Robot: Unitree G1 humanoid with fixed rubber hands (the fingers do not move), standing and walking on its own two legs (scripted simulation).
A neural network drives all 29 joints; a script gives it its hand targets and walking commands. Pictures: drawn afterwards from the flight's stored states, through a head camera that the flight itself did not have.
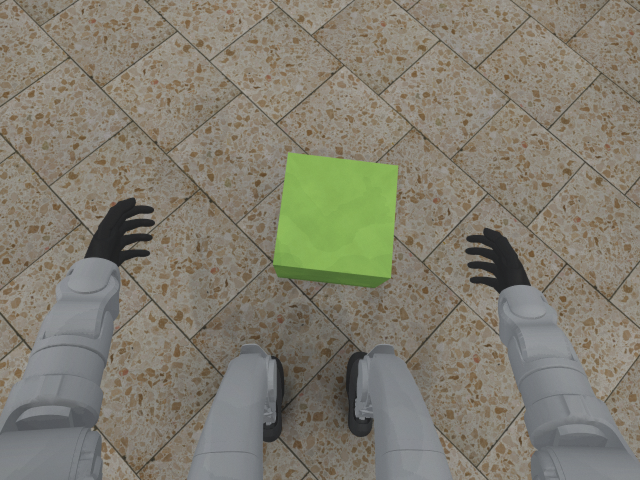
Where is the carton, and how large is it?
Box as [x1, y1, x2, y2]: [273, 152, 397, 287]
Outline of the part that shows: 288,152 273,265 277,275 280,277 368,287 375,287 390,277 397,165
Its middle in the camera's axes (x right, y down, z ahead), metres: +0.04 -0.05 +1.01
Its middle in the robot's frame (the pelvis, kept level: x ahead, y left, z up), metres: +0.55 -0.06 -0.58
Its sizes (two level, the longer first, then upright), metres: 0.278 0.270 0.201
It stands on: the floor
